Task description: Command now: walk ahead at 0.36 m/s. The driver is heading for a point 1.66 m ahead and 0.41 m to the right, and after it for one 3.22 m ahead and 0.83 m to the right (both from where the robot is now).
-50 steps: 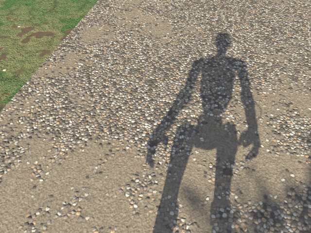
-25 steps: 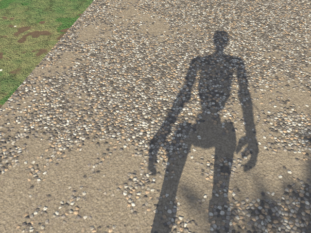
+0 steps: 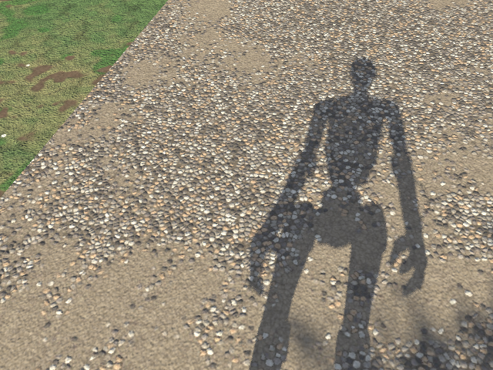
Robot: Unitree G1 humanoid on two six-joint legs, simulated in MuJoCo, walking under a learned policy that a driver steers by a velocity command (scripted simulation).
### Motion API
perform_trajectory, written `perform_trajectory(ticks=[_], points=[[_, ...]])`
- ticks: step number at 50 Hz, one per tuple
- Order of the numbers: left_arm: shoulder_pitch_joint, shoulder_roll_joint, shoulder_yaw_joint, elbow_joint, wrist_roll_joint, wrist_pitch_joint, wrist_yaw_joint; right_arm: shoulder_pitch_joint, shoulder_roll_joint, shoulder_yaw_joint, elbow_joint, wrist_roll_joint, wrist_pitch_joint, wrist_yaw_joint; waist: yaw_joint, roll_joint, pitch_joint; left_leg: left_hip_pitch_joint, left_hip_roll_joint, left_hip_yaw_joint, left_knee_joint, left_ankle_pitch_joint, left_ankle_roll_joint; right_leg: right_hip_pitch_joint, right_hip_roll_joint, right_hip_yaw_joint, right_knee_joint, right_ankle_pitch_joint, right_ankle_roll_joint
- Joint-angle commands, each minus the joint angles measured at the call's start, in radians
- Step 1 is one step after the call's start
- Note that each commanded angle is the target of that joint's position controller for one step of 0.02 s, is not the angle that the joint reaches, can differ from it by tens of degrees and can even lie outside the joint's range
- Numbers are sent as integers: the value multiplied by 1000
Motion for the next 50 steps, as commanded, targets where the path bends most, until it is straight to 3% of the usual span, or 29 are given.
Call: perform_trajectory(ticks=[1, 3, 5, 9, 12, 14, 16, 17, 18, 19, 20, 21, 22, 23, 24, 25, 27, 30, 33, 37, 40, 42, 44, 45, 46, 47, 48, 49, 50], points=[[179, 138, 20, 2, 10, -25, -11, -143, -72, -10, -126, 12, -66, 15, 43, -148, 168, -596, 45, -35, 374, 61, 45, 293, -372, 611, -414, -95, -191], [128, 109, 8, -22, 3, -16, -17, -169, -99, -27, -124, -6, -78, 24, 28, -108, 160, -602, 96, 2, 306, 199, 53, 308, -296, 405, -426, 119, -132], [179, 71, -5, -13, 13, 2, -10, -200, -78, -31, -133, -12, -75, 39, 36, -136, 125, -554, 105, 49, 236, 260, 34, 312, -238, 266, -424, 333, -106], [178, 125, 0, -41, 21, 21, 18, -381, -9, -4, -208, -14, -63, 51, 57, -109, 152, -470, 73, 107, -46, 385, -14, 196, -204, 157, -464, 413, -118], [205, 164, 13, -43, 10, 18, 25, -475, -25, 3, -248, -7, -61, 59, 67, -139, 174, -354, 37, 134, -199, 460, -15, 140, -219, 133, -503, 392, -128], [205, 167, 20, -40, -2, 17, 26, -501, -51, 0, -270, -3, -61, 66, 49, -139, 186, -341, 38, 111, -259, 474, 9, 192, -250, 125, -492, 438, -119], [181, 179, 30, -46, -1, 22, 26, -472, -88, -14, -276, -5, -67, 71, 4, -144, 144, -273, 18, 110, -296, 449, 42, 270, -270, 104, -414, 649, -96], [167, 192, 36, -52, 4, 28, 26, -413, -114, -28, -265, -6, -68, 69, -34, -164, 85, -184, -10, 126, -287, 427, 60, 298, -273, 89, -329, 847, -83], [149, 194, 38, -59, 12, 38, 24, -280, -148, -49, -227, -3, -66, 64, -103, -176, -4, -20, -42, 143, -278, 410, 84, 290, -252, 62, -170, 1009, -65], [132, 188, 33, -74, 18, 43, 22, -112, -188, -72, -176, 0, -60, 56, -181, -168, -104, 218, -26, 122, -280, 414, 115, 186, -212, 41, 39, 1000, -36], [145, 139, 15, -102, 39, 40, 18, 58, -270, -91, -143, -15, -51, 43, -211, -7, -248, 516, 198, -161, -281, 317, 180, -56, -131, 11, 379, 600, -10], [287, -32, -25, -94, 11, 17, 4, 85, -283, -86, -128, -36, -54, 58, -115, 270, -402, 736, 420, -683, -483, 62, 340, -364, 53, 113, 703, -185, 30], [182, 88, 2, -102, -24, -9, 3, 10, -182, -62, -134, -28, -61, 60, -136, 153, -263, 613, 374, -681, -572, 12, 277, -459, 3, 207, 811, -180, 2], [74, 143, 20, -137, -49, -19, 4, -89, -137, -49, -150, -24, -68, 57, -109, 93, -105, 442, 354, -489, -583, 106, 228, -497, -46, 176, 806, -83, -17], [28, 145, 24, -144, -45, -19, 15, -170, -117, -41, -162, -28, -77, 60, -70, -14, -48, 285, 324, -352, -607, 258, 201, -436, -103, 160, 760, 12, -17], [18, 136, 36, -140, -30, -9, 23, -207, -89, -36, -159, -37, -84, 64, -38, -22, -11, 179, 283, -238, -633, 339, 177, -383, -133, 154, 706, 61, -15], [69, 91, 40, -128, -28, 24, 22, -205, -58, -31, -133, -49, -89, 64, 7, 35, 2, 86, 235, -109, -684, 367, 157, -297, -164, 160, 646, 98, -18], [2, 86, 49, -166, -20, 51, 25, -176, -93, -38, -104, -48, -98, 50, 16, 35, 65, 44, 232, -6, -737, 417, 168, -384, -174, 159, 585, 164, -9], [-107, 98, 55, -214, -13, 45, 17, -143, -116, -42, -93, -56, -93, 29, -3, 5, 91, 96, 231, 61, -751, 473, 164, -497, -164, 176, 441, 312, 9], [-255, 75, 40, -270, -5, 31, -13, -98, -145, -44, -94, -48, -82, 8, -49, -13, 103, 157, 213, 173, -751, 545, 131, -483, -142, 78, 202, 473, 13], [-361, 61, 28, -328, -5, 31, -36, -16, -161, -47, -74, -38, -61, 2, -90, -28, 125, 293, 248, 208, -705, 605, 127, -538, -130, 30, 108, 446, 0], [-400, 65, 27, -366, -8, 32, -53, 8, -172, -52, -71, -32, -41, 1, -93, -22, 128, 380, 275, 227, -646, 701, 120, -561, -113, -4, 73, 365, -18], [-378, 94, 40, -391, -9, 33, -68, -27, -196, -58, -91, -33, -21, -6, -51, 19, 95, 407, 278, 264, -526, 1036, 94, -467, -56, -64, 52, 272, -48], [-314, 122, 54, -387, -5, 35, -73, -46, -210, -62, -106, -34, -10, -14, -10, 53, 45, 402, 271, 277, -408, 1240, 78, -368, -8, -99, 61, 231, -64], [-186, 168, 77, -364, -6, 34, -74, -65, -219, -63, -120, -36, 0, -20, 56, 67, -27, 365, 253, 281, -232, 1319, 56, -208, 35, -106, 33, 247, -88], [-41, 233, 109, -334, -2, 32, -60, -86, -217, -59, -138, -28, -1, -21, 136, 38, -104, 238, 201, 293, 5, 1177, 6, 35, 44, -57, -74, 402, -127], [14, 329, 126, -322, 8, 41, -32, -42, -132, -33, -176, -65, -19, -13, 87, -187, -211, -65, 96, 279, 349, 358, -50, 351, -183, 250, -15, 791, -199], [-24, 373, 125, -375, 37, 34, -36, 60, -71, -5, -207, -54, -53, 9, 16, -294, -433, -351, -90, 74, 665, -227, -87, 622, -437, 788, -101, 928, -443], [-25, 297, 109, -389, 34, 41, -37, -46, -181, -34, -209, -27, -73, 19, 84, -107, -450, -372, -17, -67, 683, -164, -63, 579, -382, 664, -130, 968, -388]])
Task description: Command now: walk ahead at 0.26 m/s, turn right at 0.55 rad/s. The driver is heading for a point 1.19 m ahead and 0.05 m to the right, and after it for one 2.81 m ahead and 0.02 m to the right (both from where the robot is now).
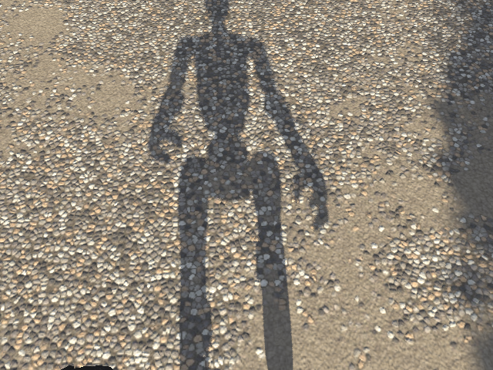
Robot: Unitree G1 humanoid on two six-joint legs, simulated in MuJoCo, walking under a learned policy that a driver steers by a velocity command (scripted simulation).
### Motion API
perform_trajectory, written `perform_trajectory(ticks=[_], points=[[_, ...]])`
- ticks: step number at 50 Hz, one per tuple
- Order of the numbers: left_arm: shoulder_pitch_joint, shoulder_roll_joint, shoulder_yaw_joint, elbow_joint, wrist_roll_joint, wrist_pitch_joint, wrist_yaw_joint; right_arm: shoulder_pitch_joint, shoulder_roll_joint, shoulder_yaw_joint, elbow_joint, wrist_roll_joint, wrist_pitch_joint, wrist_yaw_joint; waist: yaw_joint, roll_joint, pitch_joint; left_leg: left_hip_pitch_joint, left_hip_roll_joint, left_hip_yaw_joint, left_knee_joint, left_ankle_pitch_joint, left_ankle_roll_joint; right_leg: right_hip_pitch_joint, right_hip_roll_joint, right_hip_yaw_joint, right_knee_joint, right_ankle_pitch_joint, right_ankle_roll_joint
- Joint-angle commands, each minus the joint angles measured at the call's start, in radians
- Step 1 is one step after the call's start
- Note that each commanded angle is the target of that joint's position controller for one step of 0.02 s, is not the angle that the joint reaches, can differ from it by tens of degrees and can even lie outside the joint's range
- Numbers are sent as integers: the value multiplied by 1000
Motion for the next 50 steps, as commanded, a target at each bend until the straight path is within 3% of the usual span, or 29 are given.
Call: perform_trajectory(ticks=[1, 2, 3, 4, 5, 8, 13, 16, 20, 22, 23, 24, 25, 26, 27, 28, 29, 31, 33, 35, 37, 39, 40, 41, 42, 43, 45, 48, 50], points=[[208, 190, 53, -47, 2, 1, 15, -34, -149, -22, -141, 35, -58, 16, 102, -27, -388, -528, -14, -211, 413, -4, 17, 767, -352, 521, -198, 711, -265], [151, 168, 49, -54, -16, 2, 17, -50, -134, -23, -131, 21, -51, 3, 62, 69, -267, -520, 24, -189, 334, 48, 7, 605, -294, 429, -231, 648, -215], [111, 144, 42, -64, -21, 6, 23, -54, -145, -33, -132, 10, -35, -8, 33, 66, -208, -483, 44, -183, 271, 86, -1, 478, -260, 380, -264, 602, -197], [98, 142, 39, -72, -6, 11, 26, -38, -147, -39, -138, 7, -16, -10, 7, 44, -191, -415, 51, -187, 240, 108, -6, 382, -239, 353, -289, 594, -189], [96, 151, 43, -75, 1, 11, 26, -24, -131, -39, -146, 3, -2, -13, -7, 24, -187, -389, 44, -180, 200, 124, -17, 334, -223, 339, -299, 618, -190], [112, 183, 53, -78, -2, 15, 40, -35, -103, -35, -168, -9, 18, -25, -13, -21, -212, -395, 19, -173, 73, 196, -50, 303, -192, 298, -287, 677, -180], [115, 193, 52, -98, -17, 59, 74, -156, -109, -34, -217, -3, 35, -28, 22, -75, -223, -415, -10, -197, -137, 324, -74, 310, -162, 353, -267, 370, -116], [118, 196, 51, -108, -10, 75, 85, -215, -114, -35, -241, 3, 32, -21, 42, -108, -193, -401, -34, -214, -248, 329, -69, 310, -159, 424, -261, 190, -101], [117, 175, 40, -119, -6, 84, 86, -194, -127, -38, -242, 5, 11, -3, 43, -141, -202, -313, -52, -202, -379, 279, -45, 357, -175, 482, -179, 298, -93], [92, 154, 27, -127, -16, 87, 89, -139, -121, -40, -232, 3, -5, 8, 0, -137, -199, -167, -45, -177, -600, 446, -4, 341, -139, 485, -123, 281, -48], [129, 124, 17, -126, -8, 85, 89, -126, -153, -46, -234, -11, -9, 8, 10, -85, -204, -54, 48, -244, -656, 619, 35, 285, -92, 457, -68, 149, 1], [213, 81, 4, -128, 13, 80, 89, -146, -227, -58, -254, -31, -3, 2, 79, 151, -229, 76, 246, -432, -631, 951, 138, 163, 36, 327, 107, -248, 58], [201, 124, 14, -146, 5, 73, 89, -104, -195, -51, -233, -50, 5, 3, 61, 307, -219, 81, 375, -623, -666, 1033, 324, 29, 100, 246, 253, -562, 116], [190, 201, 34, -135, 6, 70, 90, -97, -172, -47, -241, -31, 4, 8, 31, 232, -213, 76, 375, -634, -673, 972, 360, -9, 63, 251, 425, -564, 149], [164, 215, 44, -122, -4, 77, 91, -100, -163, -47, -243, -17, 7, 8, 21, 164, -206, 82, 318, -548, -652, 917, 320, -35, 57, 249, 512, -508, 167], [165, 192, 43, -104, -7, 92, 95, -124, -150, -42, -247, -6, 12, 8, 30, 127, -188, 62, 264, -468, -642, 879, 277, -35, 48, 248, 542, -467, 186], [164, 173, 38, -101, -5, 103, 96, -149, -140, -37, -248, 3, 18, 7, 37, 128, -175, 35, 241, -427, -647, 843, 256, -20, 34, 248, 534, -426, 200], [168, 107, 17, -96, -10, 109, 90, -184, -122, -28, -245, -3, 33, 7, 58, 158, -164, -28, 161, -316, -664, 800, 222, 77, 17, 170, 397, -372, 214], [135, 65, -1, -101, -9, 105, 85, -172, -122, -29, -236, -4, 45, 5, 33, 205, -175, -23, 133, -276, -662, 784, 217, 157, -8, 109, 206, -351, 219], [110, 75, 0, -102, -14, 102, 81, -129, -144, -35, -222, -1, 53, 3, 1, 232, -187, 8, 156, -307, -657, 744, 235, 212, -18, 96, 65, -300, 211], [141, 88, 7, -80, -15, 101, 78, -133, -150, -33, -217, 8, 55, 3, 19, 221, -180, -8, 159, -321, -643, 658, 227, 294, -16, 78, -122, -169, 185], [152, 108, 9, -68, 2, 98, 76, -92, -132, -23, -198, 14, 48, 6, 24, 177, -161, -97, 133, -314, -641, 519, 157, 427, -34, 108, -280, -4, 135], [163, 154, 16, -78, 14, 98, 81, -85, -113, -14, -200, -3, 36, 13, 13, 91, -178, -168, 101, -274, -595, 421, 100, 504, -129, 198, -253, 118, 98], [143, 187, 25, -59, 17, 99, 78, -52, -68, -5, -200, -14, 23, 20, -41, -92, -173, -157, 2, -160, -580, 292, 42, 425, -174, 235, -225, 58, 42], [119, 110, 7, -67, 20, 90, 66, -106, -78, -4, -194, -24, 22, 19, -6, -95, -146, -79, -5, -142, -567, 299, 2, 312, -163, 244, -263, -111, 27], [109, 77, -4, -62, 29, 81, 60, -137, -92, -9, -191, -20, 24, 18, 1, -80, -105, -64, -6, -144, -564, 330, -8, 267, -139, 232, -279, -190, 46], [119, 92, -3, -50, 25, 63, 59, -128, -97, -13, -175, -13, 34, 7, 4, -83, -58, -58, -3, -150, -555, 366, -1, 229, -113, 211, -279, -188, 75], [156, 88, -7, -29, 15, 47, 65, -106, -95, -15, -151, -8, 36, 1, 3, -62, -47, -54, 2, -156, -558, 397, 7, 233, -102, 198, -258, -137, 85], [195, 101, -2, -12, 8, 52, 70, -95, -79, -14, -129, -2, 38, 0, 21, -74, -55, -84, -43, -103, -505, 246, 6, 246, -101, 217, -291, -365, 61]])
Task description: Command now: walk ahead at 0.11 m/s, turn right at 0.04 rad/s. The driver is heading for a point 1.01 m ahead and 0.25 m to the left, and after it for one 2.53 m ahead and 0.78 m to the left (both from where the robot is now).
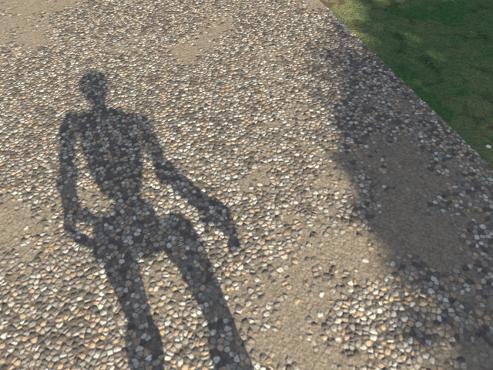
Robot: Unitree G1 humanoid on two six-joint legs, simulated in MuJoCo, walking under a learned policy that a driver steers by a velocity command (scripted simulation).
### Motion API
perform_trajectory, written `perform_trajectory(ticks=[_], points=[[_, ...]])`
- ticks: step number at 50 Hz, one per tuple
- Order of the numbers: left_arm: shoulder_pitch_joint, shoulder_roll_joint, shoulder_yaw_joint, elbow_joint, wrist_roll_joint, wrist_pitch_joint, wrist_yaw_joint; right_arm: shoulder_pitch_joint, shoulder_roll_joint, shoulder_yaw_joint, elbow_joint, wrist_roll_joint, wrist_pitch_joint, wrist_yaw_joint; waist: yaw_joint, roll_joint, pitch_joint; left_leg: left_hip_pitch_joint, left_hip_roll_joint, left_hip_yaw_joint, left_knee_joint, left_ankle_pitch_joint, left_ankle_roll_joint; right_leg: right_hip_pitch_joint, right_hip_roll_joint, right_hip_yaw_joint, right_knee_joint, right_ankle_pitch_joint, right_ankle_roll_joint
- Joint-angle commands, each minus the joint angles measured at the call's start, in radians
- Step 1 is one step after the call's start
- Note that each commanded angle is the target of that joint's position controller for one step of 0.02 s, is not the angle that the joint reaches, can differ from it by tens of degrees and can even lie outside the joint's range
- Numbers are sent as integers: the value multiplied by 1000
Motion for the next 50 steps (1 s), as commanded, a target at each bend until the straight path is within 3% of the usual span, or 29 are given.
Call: perform_trajectory(ticks=[1, 3, 5, 7, 9, 10, 11, 12, 13, 14, 15, 18, 21, 25, 28, 31, 33, 34, 35, 36, 37, 38, 39, 40, 41, 43, 45, 48, 50], points=[[41, 175, 46, -40, -12, -11, 10, -26, -93, -27, -39, 14, -13, -6, 34, -147, 34, -33, -59, 87, 79, -155, 19, -94, -114, 167, -234, -322, -91], [79, 219, 58, -38, -21, -14, 14, -84, -99, -32, -70, 30, -33, 0, 68, -208, 117, -188, -46, 87, 215, -209, 44, -81, -247, 367, -338, -484, -184], [93, 210, 57, -28, -27, -35, 18, -104, -102, -36, -87, 44, -61, 13, 71, -218, 154, -306, 14, 31, 294, -259, 88, -17, -317, 451, -359, -385, -236], [69, 195, 55, -31, -38, -44, 13, -87, -95, -32, -82, 49, -85, 33, 53, -179, 127, -285, 36, 32, 194, -267, 122, 46, -303, 387, -332, -242, -221], [-2, 198, 56, -43, -48, -38, 5, 31, -92, -38, -20, 41, -95, 44, -19, -141, 50, 31, -22, 103, -10, -12, 117, -64, -214, 237, -272, -89, -170], [-8, 180, 52, -45, -41, -37, 3, 118, -107, -49, 22, 32, -92, 45, -52, -126, 7, 186, -51, 112, -17, 55, 98, -129, -170, 181, -205, -35, -145], [-28, 134, 38, -56, -31, -41, 2, 218, -141, -62, 46, 31, -89, 42, -93, -54, -24, 311, 18, 4, -62, 15, 115, -213, -108, 100, -37, 19, -99], [-26, 64, 20, -99, -23, -54, 5, 315, -266, -87, 53, 31, -90, 37, -101, 242, -62, 446, 251, -393, -223, -103, 232, -410, 26, -45, 321, -89, -15], [-26, 115, 35, -114, -47, -72, 11, 324, -256, -79, 48, 18, -97, 45, -99, 269, -50, 435, 373, -681, -337, -244, 347, -548, 40, 34, 531, -272, -6], [-11, 157, 46, -103, -66, -84, 6, 237, -201, -61, 25, 18, -103, 42, -57, 159, 34, 388, 368, -613, -332, -306, 335, -621, -32, 77, 620, -203, -31], [-15, 160, 47, -88, -64, -90, -1, 185, -162, -50, 5, 18, -103, 39, -41, 107, 65, 357, 315, -499, -332, -295, 294, -635, -72, 60, 624, -99, -51], [-40, 141, 53, -78, -35, -93, -16, 154, -127, -31, -6, 11, -93, 37, -21, 73, 59, 307, 220, -274, -364, -6, 227, -578, -127, 17, 527, 92, -53], [-82, 108, 46, -93, -28, -84, -26, 201, -145, -30, 10, 16, -85, 29, -27, 58, 45, 309, 191, -155, -371, 260, 236, -578, -120, -31, 425, 179, -15], [-220, 74, 27, -140, -34, -89, -36, 215, -167, -30, 17, 17, -72, 12, -56, 59, 75, 239, 158, -56, -401, 303, 222, -503, -96, -67, 168, 344, 12], [-305, 78, 22, -167, -41, -96, -51, 257, -173, -31, 33, 24, -68, 9, -77, 58, 110, 231, 178, -43, -414, 265, 228, -452, -72, -81, 58, 410, 6], [-345, 99, 24, -190, -44, -105, -66, 267, -179, -37, 46, 32, -59, 7, -58, 63, 121, 322, 224, -43, -372, 348, 217, -457, -64, -66, -3, 365, -34], [-301, 133, 37, -184, -41, -107, -69, 251, -199, -46, 43, 31, -53, 4, -12, 82, 68, 378, 235, -31, -280, 591, 197, -368, -32, -82, -21, 301, -68], [-228, 160, 50, -166, -39, -105, -64, 241, -214, -51, 40, 28, -48, 3, 33, 102, 5, 392, 227, -18, -182, 781, 187, -259, 0, -105, -18, 271, -91], [-75, 198, 72, -123, -38, -102, -54, 232, -204, -47, 35, 24, -39, 2, 115, 93, -93, 341, 187, 3, 3, 890, 164, -42, 23, -121, -40, 289, -123], [119, 246, 88, -83, -27, -98, -39, 222, -177, -33, 13, 12, -39, 1, 195, 50, -235, 116, 149, 4, 275, 666, 136, 302, -115, 23, 11, 287, -178], [194, 339, 105, -59, -7, -98, -39, 375, -13, 12, -8, 11, -56, 11, 113, -237, -419, -283, -46, 14, 681, -102, 71, 682, -407, 520, -55, 83, -336], [207, 237, 81, -54, -11, -96, -38, 337, -111, -9, 17, 42, -79, 18, 156, -215, -450, -386, -55, -128, 809, -330, 80, 638, -440, 717, -220, -82, -339], [120, 197, 65, -52, -18, -97, -34, 209, -186, -35, -28, 73, -86, 19, 142, -165, -231, -464, 1, -105, 837, -260, 87, 470, -401, 536, -251, -90, -271], [42, 171, 56, -53, -22, -99, -33, 148, -180, -35, -45, 70, -87, 13, 106, -98, -128, -439, 55, -74, 791, -162, 89, 303, -361, 389, -282, -6, -236], [-11, 140, 48, -48, -17, -105, -37, 127, -162, -38, -45, 53, -80, 8, 71, -70, -67, -396, 86, -66, 737, -102, 83, 173, -319, 285, -316, 82, -213], [-65, 112, 45, -33, -5, -122, -43, 188, -117, -40, -23, 48, -48, 5, 10, -112, -37, -281, 125, -73, 685, -38, 74, 30, -265, 139, -385, 157, -193], [-72, 121, 51, -8, -6, -137, -45, 189, -88, -40, -28, 47, -23, 2, -9, -96, -2, -287, 133, -72, 659, -13, 62, -30, -262, 49, -425, 226, -202], [-51, 150, 60, 24, 0, -141, -33, 110, -92, -45, -67, 38, -16, -1, 1, -76, 40, -388, 133, -94, 550, 122, 46, -10, -256, -45, -448, 290, -202], [-40, 164, 62, 35, 0, -136, -23, 60, -88, -43, -85, 36, -27, 11, 14, -64, 46, -404, 122, -80, 427, 237, 45, 25, -241, -108, -447, 330, -188]])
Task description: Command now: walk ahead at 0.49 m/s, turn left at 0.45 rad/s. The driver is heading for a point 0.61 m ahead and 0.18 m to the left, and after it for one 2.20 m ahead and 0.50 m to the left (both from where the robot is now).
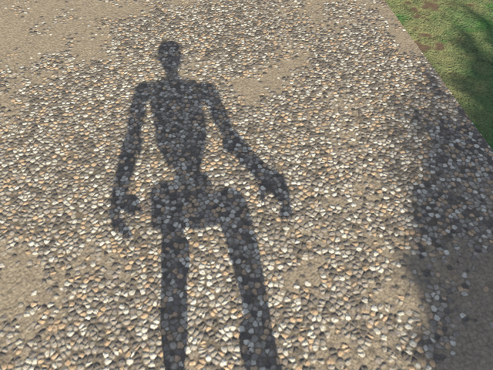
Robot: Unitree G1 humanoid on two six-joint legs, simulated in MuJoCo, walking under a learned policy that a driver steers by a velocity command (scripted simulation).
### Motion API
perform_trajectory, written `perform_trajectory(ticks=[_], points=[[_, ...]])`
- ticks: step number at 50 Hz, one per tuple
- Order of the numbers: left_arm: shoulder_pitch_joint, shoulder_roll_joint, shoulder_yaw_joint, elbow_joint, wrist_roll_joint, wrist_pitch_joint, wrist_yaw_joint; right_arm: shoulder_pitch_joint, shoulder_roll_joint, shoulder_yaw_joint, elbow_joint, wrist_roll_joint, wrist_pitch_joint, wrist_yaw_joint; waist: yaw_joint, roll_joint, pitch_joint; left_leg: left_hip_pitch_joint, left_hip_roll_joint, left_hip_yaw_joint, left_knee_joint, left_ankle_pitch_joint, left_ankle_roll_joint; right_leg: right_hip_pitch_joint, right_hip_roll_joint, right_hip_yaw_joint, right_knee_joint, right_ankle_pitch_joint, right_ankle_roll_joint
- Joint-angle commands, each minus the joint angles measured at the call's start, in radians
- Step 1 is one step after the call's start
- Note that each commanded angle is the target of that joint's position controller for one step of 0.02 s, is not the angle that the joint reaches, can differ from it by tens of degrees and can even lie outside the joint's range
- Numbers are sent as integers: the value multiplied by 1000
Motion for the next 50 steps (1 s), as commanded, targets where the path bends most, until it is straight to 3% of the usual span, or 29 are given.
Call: perform_trajectory(ticks=[1, 5, 8, 11, 12, 13, 14, 15, 16, 17, 18, 19, 20, 22, 24, 28, 32, 35, 36, 37, 38, 39, 40, 41, 42, 43, 44, 46, 50], points=[[-96, 133, 24, -68, 0, -17, 15, 10, -25, -3, -53, -5, -12, 15, -35, -90, 35, 25, 19, -5, -147, 172, -5, -75, -271, 79, -165, 194, -122], [-19, 170, 33, -39, -13, 6, 26, -143, 0, 13, -119, -7, -18, 44, 32, -60, 75, -12, 6, 75, -316, 205, 12, 46, -308, 20, -146, 232, -115], [21, 188, 40, -20, -27, 35, 28, -207, -6, 15, -174, -5, -17, 65, 45, -68, 86, -57, -12, 115, -376, 103, 40, 176, -345, -3, -79, 327, -100], [-12, 228, 50, -32, -35, 60, 37, -143, -52, -9, -197, -3, -10, 75, -21, -124, 1, 103, -101, 199, -387, -50, 93, 224, -348, -45, 111, 778, -64], [-26, 237, 52, -38, -36, 69, 40, -38, -89, -30, -179, 0, -7, 72, -84, -134, -64, 243, -147, 222, -396, -79, 121, 204, -333, -60, 267, 898, -49], [-42, 228, 45, -46, -40, 72, 44, 130, -146, -64, -139, 2, -5, 60, -176, -112, -152, 496, -187, 211, -466, -17, 161, 95, -292, -83, 494, 846, -13], [-9, 162, 20, -70, -10, 60, 43, 253, -246, -96, -115, 2, 8, 35, -198, 53, -247, 801, -12, -70, -476, 19, 228, -184, -232, -82, 821, 383, 34], [46, 55, -15, -123, -7, 23, 27, 187, -303, -96, -150, 0, -5, 37, -85, 239, -365, 1083, 207, -672, -646, -170, 435, -589, -2, 90, 1154, -399, 86], [-70, 156, 3, -136, -40, -16, 10, 208, -207, -68, -162, -9, -16, 46, -163, 83, -391, 1093, 216, -699, -736, -205, 398, -696, -49, 273, 1191, -379, 58], [-139, 169, 6, -163, -67, -33, 4, 179, -162, -55, -157, -16, -27, 47, -155, 43, -255, 986, 184, -543, -734, -139, 354, -739, -88, 263, 1144, -299, 33], [-141, 152, 2, -159, -52, -37, 11, 114, -138, -48, -163, -13, -33, 48, -98, -60, -155, 822, 136, -417, -734, -17, 318, -698, -134, 257, 1042, -224, 30], [-135, 163, 10, -147, -26, -31, 18, 53, -102, -37, -177, -15, -35, 44, -63, -60, -118, 709, 99, -327, -743, 86, 297, -631, -166, 256, 953, -184, 38], [-114, 165, 14, -144, -18, -18, 16, 23, -93, -31, -194, -25, -35, 39, -35, -33, -99, 629, 76, -291, -764, 148, 292, -570, -180, 259, 921, -156, 48], [-97, 145, 13, -147, -6, 4, 16, 20, -108, -35, -199, -19, -39, 30, -16, -34, -85, 549, 54, -243, -793, 235, 300, -534, -176, 240, 845, -122, 82], [-145, 121, 6, -167, 1, 17, 20, 45, -134, -43, -192, -15, -40, 16, -23, -31, -59, 499, 30, -190, -807, 273, 295, -546, -162, 223, 735, -44, 117], [-296, 88, -12, -207, -5, 12, 13, 93, -146, -47, -177, -8, -27, -2, -81, 18, -31, 449, -38, -129, -787, 147, 227, -483, -102, 210, 415, 213, 134], [-371, 117, -5, -238, -23, -3, -3, 149, -147, -49, -153, -1, -18, -4, -109, 44, -26, 496, -5, -212, -730, 44, 201, -428, -67, 232, 278, 255, 115], [-331, 156, 13, -236, -25, -18, -10, 140, -140, -50, -152, -2, -9, -11, -76, 80, -32, 567, 30, -300, -644, 42, 180, -379, -64, 250, 236, 140, 77], [-274, 165, 21, -222, -25, -23, -9, 125, -133, -49, -157, -3, -5, -11, -44, 94, -45, 567, 20, -310, -602, 70, 166, -308, -58, 234, 209, 118, 57], [-180, 189, 36, -199, -18, -28, -3, 115, -104, -38, -165, -7, -4, -10, 5, 85, -101, 542, -30, -284, -498, 120, 137, -159, -71, 229, 182, 123, 28], [-34, 237, 49, -184, 0, -31, 4, 118, -44, -14, -181, -22, -7, -6, 65, -2, -240, 446, -87, -204, -241, 25, 99, 83, -220, 363, 204, 75, -33], [71, 315, 69, -145, 11, -17, 0, 273, 21, 5, -197, 5, -17, -5, 3, -336, -360, 76, -236, -77, 101, -401, 21, 423, -435, 827, 123, -140, -203], [79, 236, 53, -138, -18, -14, -9, 290, -64, -3, -169, 17, -20, -9, 23, -309, -322, -69, -178, -108, 249, -462, 11, 419, -465, 991, 46, -385, -208], [36, 170, 35, -148, -23, -9, -7, 187, -121, -18, -172, 14, -18, -8, 48, -206, -190, -104, -142, -104, 291, -370, 9, 304, -422, 852, 25, -394, -169], [-18, 149, 24, -155, -13, -1, -7, 108, -124, -18, -189, -1, -16, -10, 38, -130, -113, -78, -108, -62, 275, -302, 8, 178, -380, 714, 21, -275, -144], [-50, 131, 17, -149, -6, 4, -6, 51, -113, -19, -206, -17, -21, -8, 24, -106, -52, -58, -84, -57, 220, -255, 11, 71, -343, 625, 2, -152, -144], [-64, 116, 9, -144, 1, 2, -4, 49, -96, -19, -211, -16, -22, -2, -3, -130, -41, -10, -58, -54, 176, -224, 17, 10, -312, 556, -15, -62, -138], [-58, 108, 6, -128, -8, -3, -3, 70, -59, -11, -205, -9, -20, 7, -25, -159, -46, 34, -42, -23, 96, -212, 15, -27, -281, 473, -48, 31, -148], [-25, 167, 18, -99, -31, 3, 3, -39, -13, 13, -243, -29, -34, 11, -9, -129, -21, 35, -22, 37, -148, -102, -10, -55, -273, 399, -95, 167, -179]])
Keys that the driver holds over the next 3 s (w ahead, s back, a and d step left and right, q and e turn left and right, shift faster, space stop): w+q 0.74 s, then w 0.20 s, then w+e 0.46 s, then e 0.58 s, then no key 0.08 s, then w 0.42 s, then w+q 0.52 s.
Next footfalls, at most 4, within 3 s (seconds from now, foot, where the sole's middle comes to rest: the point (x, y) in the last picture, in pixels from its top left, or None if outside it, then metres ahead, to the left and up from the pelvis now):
0.26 left None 0.31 0.15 -0.78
0.76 right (253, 318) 0.65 0.04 -0.78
1.24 left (141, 287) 0.73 0.38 -0.78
1.68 right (208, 211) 1.03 0.21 -0.78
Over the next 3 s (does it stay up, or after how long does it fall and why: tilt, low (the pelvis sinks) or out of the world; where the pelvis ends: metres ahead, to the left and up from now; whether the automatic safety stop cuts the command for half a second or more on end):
stays up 1.23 0.25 -0.02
